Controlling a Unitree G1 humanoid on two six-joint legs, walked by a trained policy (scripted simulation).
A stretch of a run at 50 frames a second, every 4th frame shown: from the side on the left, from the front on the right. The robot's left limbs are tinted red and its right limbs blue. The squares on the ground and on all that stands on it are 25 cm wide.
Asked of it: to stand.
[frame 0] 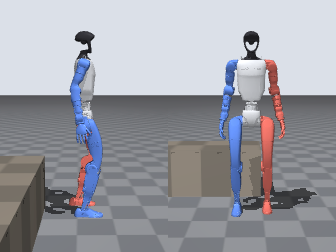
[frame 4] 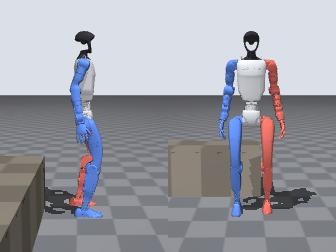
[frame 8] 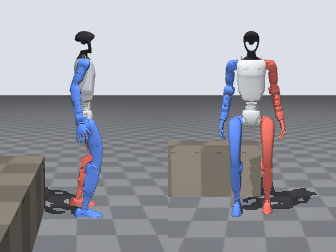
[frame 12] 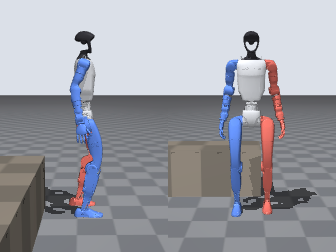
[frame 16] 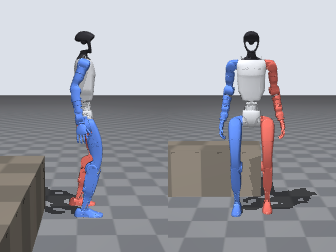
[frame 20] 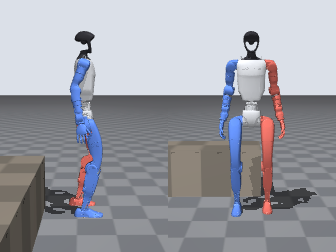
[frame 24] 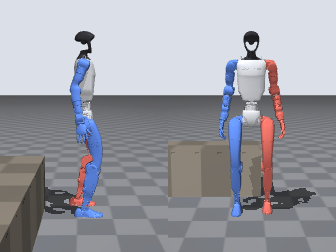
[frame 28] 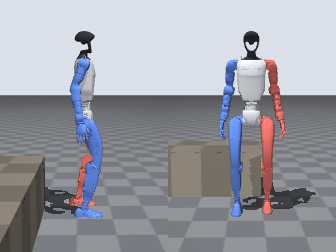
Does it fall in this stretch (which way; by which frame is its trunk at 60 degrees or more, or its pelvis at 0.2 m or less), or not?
no
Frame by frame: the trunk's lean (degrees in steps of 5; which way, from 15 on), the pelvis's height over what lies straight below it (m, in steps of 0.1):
0: 0, 0.8
4: 0, 0.8
8: 0, 0.8
12: 0, 0.8
16: 0, 0.8
20: 0, 0.8
24: 0, 0.8
28: 0, 0.8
